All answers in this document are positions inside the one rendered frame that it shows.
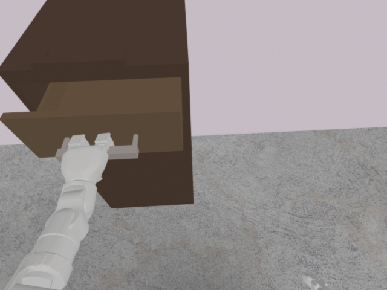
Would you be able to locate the robot left hand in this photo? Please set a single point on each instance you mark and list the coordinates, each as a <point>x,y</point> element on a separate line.
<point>84,162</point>

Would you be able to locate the robot right hand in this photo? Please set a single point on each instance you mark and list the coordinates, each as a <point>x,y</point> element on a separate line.
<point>315,283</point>

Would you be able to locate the cabinet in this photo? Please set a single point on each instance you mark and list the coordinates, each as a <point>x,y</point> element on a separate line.
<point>153,36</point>

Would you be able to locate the handle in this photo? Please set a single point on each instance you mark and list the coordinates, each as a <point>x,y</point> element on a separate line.
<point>114,152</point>
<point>144,154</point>
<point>78,63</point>

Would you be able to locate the drawer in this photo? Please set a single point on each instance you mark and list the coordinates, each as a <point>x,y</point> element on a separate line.
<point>151,108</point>

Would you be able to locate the robot left forearm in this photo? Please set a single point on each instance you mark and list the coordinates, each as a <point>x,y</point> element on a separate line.
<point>49,265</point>

